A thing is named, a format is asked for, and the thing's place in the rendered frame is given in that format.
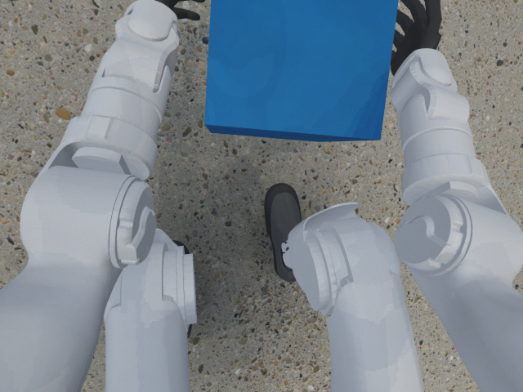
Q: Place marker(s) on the right robot hand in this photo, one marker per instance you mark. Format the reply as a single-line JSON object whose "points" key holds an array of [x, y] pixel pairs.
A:
{"points": [[422, 33]]}

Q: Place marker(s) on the robot left thigh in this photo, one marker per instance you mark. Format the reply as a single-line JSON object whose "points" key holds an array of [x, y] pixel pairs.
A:
{"points": [[146, 342]]}

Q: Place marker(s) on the right robot shin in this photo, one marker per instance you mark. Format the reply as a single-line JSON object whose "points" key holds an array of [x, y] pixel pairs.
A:
{"points": [[297, 236]]}

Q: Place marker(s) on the carton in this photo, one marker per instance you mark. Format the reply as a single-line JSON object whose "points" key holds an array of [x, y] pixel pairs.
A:
{"points": [[314, 70]]}

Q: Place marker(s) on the robot left upper arm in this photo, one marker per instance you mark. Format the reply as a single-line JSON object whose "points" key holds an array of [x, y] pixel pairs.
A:
{"points": [[81, 227]]}

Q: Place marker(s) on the robot right upper arm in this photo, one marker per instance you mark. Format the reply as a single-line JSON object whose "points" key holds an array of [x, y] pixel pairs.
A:
{"points": [[464, 258]]}

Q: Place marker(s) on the left robot forearm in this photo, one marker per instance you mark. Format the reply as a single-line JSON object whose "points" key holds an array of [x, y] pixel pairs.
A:
{"points": [[117, 129]]}

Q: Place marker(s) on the right robot forearm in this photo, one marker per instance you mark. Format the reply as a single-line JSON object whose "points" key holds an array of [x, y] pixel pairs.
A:
{"points": [[436, 139]]}

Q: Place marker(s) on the left robot hand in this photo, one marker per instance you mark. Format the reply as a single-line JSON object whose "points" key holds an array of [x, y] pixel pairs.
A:
{"points": [[181, 13]]}

